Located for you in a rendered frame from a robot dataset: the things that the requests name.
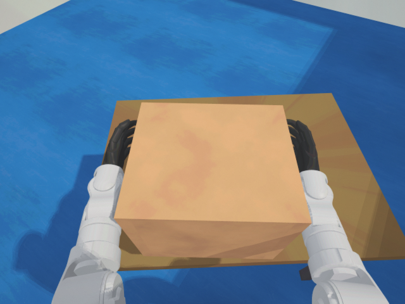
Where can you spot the table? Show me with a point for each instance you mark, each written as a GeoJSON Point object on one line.
{"type": "Point", "coordinates": [370, 226]}

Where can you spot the carton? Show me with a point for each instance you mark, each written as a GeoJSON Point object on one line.
{"type": "Point", "coordinates": [212, 181]}

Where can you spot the robot left upper arm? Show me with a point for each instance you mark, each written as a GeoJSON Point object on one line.
{"type": "Point", "coordinates": [104, 287]}

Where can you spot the robot left forearm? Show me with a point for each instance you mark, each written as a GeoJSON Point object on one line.
{"type": "Point", "coordinates": [97, 248]}

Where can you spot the robot right hand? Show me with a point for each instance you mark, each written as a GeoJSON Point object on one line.
{"type": "Point", "coordinates": [304, 146]}

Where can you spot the robot left hand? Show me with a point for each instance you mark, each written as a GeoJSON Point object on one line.
{"type": "Point", "coordinates": [118, 149]}

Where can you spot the robot right upper arm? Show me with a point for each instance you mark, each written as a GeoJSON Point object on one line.
{"type": "Point", "coordinates": [340, 292]}

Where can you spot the robot right forearm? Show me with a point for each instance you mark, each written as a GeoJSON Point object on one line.
{"type": "Point", "coordinates": [330, 254]}

